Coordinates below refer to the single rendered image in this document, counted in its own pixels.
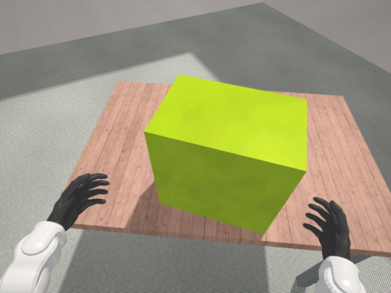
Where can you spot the right robot forearm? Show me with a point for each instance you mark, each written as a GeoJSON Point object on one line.
{"type": "Point", "coordinates": [338, 275]}

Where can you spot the right robot hand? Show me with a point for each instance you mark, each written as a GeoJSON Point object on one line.
{"type": "Point", "coordinates": [334, 239]}

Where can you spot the carton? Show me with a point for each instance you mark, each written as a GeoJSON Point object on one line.
{"type": "Point", "coordinates": [227, 152]}

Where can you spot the left robot hand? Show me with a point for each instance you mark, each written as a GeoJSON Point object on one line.
{"type": "Point", "coordinates": [74, 199]}

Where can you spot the left robot forearm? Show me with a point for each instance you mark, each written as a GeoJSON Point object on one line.
{"type": "Point", "coordinates": [35, 257]}

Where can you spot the table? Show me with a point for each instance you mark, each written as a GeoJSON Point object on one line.
{"type": "Point", "coordinates": [340, 167]}

